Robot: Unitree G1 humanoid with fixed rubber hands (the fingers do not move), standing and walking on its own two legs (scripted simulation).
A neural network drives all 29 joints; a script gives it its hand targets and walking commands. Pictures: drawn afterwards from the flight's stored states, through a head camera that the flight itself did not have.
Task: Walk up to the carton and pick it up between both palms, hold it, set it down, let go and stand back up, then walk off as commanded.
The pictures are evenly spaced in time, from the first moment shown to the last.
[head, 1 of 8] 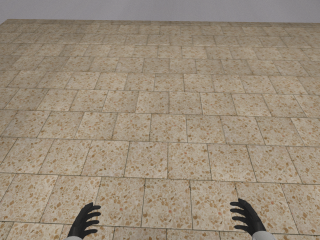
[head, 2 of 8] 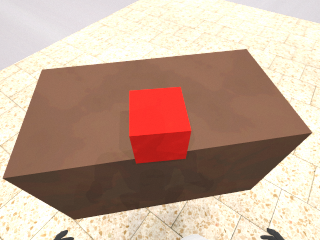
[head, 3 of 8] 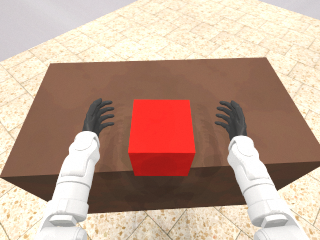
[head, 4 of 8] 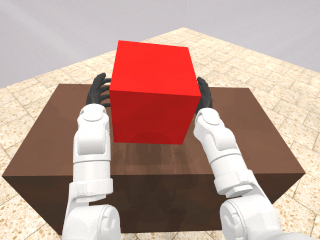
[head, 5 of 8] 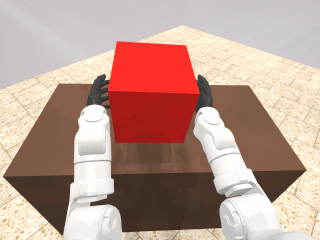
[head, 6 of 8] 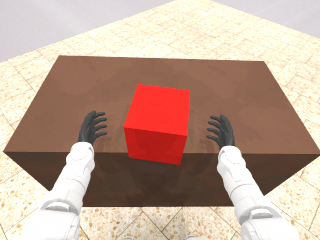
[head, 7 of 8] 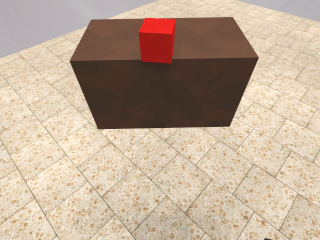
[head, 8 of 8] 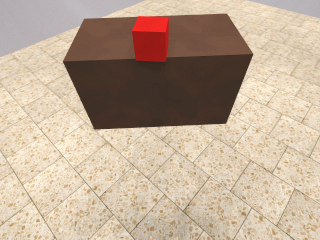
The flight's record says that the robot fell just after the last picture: no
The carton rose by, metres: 0.26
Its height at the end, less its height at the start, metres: +0.00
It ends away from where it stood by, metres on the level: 0.01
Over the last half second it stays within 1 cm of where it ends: yes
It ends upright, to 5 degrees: yes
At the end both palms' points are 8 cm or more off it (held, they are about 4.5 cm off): yes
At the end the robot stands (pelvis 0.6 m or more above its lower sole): yes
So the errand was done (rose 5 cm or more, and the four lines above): yes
